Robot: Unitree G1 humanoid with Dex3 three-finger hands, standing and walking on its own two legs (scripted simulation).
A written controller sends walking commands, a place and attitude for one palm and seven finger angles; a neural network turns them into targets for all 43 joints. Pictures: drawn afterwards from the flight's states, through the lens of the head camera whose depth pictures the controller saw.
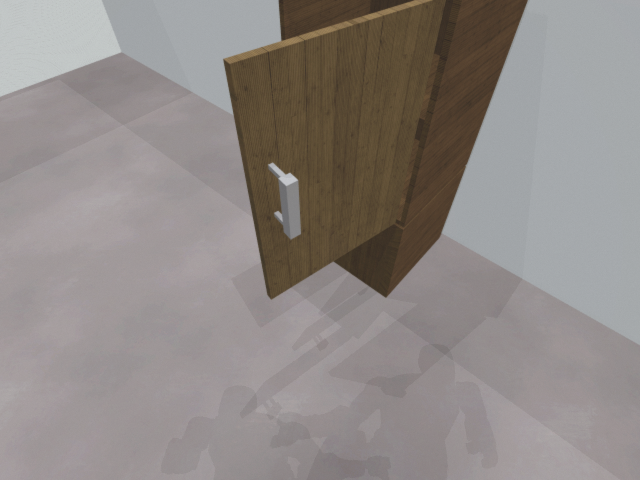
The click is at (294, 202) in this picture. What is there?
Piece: cupboard door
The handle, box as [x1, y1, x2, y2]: [268, 163, 300, 238]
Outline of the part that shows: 268,164 268,168 278,178 282,210 281,214 277,211 274,213 274,215 283,225 284,232 290,238 292,238 300,233 297,179 290,173 283,173 273,163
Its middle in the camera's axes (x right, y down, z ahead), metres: -0.07 -0.07 +0.70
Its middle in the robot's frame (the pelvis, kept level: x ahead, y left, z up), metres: +0.57 +0.10 -0.02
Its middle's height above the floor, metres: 0.77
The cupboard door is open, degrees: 78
